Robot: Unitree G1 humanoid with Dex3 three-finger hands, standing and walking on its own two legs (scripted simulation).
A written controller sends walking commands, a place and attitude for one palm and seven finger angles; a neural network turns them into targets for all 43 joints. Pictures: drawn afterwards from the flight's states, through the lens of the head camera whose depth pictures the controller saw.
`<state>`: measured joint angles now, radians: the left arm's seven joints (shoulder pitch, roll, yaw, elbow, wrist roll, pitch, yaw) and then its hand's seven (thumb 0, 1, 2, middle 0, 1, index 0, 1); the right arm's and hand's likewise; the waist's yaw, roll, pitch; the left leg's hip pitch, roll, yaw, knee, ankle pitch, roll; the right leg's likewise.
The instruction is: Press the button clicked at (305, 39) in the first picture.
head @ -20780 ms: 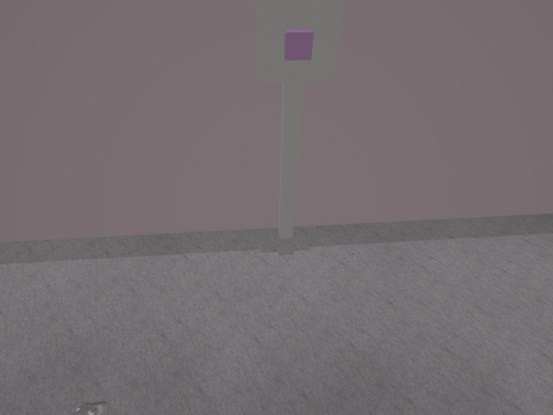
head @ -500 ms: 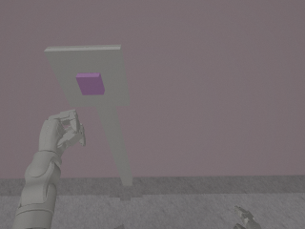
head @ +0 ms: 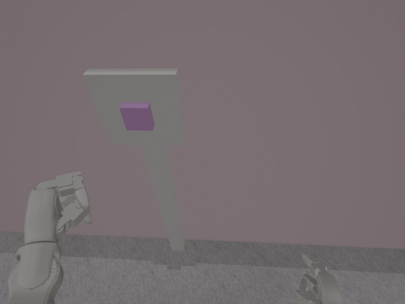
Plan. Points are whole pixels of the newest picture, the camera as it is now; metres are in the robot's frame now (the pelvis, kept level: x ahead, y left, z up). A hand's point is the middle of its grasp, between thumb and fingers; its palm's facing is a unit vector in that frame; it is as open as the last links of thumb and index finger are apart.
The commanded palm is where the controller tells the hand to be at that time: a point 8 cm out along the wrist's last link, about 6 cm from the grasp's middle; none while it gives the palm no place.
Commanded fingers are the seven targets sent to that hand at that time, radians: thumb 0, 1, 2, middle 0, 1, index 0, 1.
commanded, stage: draw the hand back to the body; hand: left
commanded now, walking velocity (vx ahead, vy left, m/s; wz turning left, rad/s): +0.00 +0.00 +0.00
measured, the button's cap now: (138, 116) +0.51 +0.23 +0.11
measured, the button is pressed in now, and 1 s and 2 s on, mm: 0 0 0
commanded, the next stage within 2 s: step back with the hand held close in 0.62 s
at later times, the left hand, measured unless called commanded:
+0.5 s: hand (48, 226) +0.18 +0.25 +0.16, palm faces +0.43 -0.82 -0.38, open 3.1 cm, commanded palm +0.13 +0.29 +0.17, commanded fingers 0.00 0.90 0.90 -1.30 -1.50 -1.30 -1.50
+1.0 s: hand (53, 223) +0.19 +0.25 +0.15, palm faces +0.31 -0.83 -0.46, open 3.1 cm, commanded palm +0.12 +0.30 +0.17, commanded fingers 0.00 0.90 0.90 -1.30 -1.50 -1.30 -1.50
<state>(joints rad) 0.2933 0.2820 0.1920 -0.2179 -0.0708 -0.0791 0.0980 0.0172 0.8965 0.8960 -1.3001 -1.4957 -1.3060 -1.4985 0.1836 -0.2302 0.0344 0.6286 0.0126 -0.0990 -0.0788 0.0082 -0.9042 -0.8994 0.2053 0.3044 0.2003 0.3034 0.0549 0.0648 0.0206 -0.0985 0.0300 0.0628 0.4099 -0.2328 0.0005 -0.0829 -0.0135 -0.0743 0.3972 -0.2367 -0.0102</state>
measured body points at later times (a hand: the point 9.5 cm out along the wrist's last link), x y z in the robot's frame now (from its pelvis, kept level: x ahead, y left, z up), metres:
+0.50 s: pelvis +0.01 +0.01 +0.00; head -0.02 -0.02 +0.45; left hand +0.15 +0.29 +0.18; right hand +0.20 -0.21 -0.08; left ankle +0.00 +0.12 -0.74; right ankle -0.01 -0.11 -0.74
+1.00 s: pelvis -0.01 +0.02 +0.00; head +0.00 +0.01 +0.45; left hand +0.16 +0.29 +0.17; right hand +0.16 -0.22 -0.08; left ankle +0.00 +0.12 -0.74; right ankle -0.01 -0.11 -0.74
